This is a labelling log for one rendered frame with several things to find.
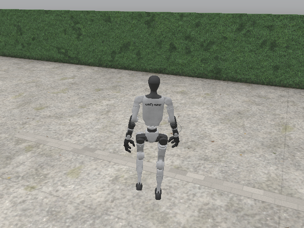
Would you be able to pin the right robot forearm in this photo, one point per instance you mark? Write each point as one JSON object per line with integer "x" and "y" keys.
{"x": 174, "y": 128}

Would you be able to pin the left robot upper arm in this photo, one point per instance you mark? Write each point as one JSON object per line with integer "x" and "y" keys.
{"x": 136, "y": 107}

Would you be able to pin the right robot upper arm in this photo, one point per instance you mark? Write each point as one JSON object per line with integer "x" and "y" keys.
{"x": 170, "y": 109}

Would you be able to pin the robot right hand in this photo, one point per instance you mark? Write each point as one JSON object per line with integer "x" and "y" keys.
{"x": 176, "y": 141}

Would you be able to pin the robot left hand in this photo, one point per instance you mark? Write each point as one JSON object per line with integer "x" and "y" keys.
{"x": 126, "y": 145}

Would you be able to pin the robot right foot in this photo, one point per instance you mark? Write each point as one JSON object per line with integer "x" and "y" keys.
{"x": 158, "y": 195}

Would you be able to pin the left robot forearm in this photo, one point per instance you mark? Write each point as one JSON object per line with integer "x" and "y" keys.
{"x": 130, "y": 129}

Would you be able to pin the robot right thigh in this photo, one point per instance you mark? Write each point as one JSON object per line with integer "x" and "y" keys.
{"x": 162, "y": 145}

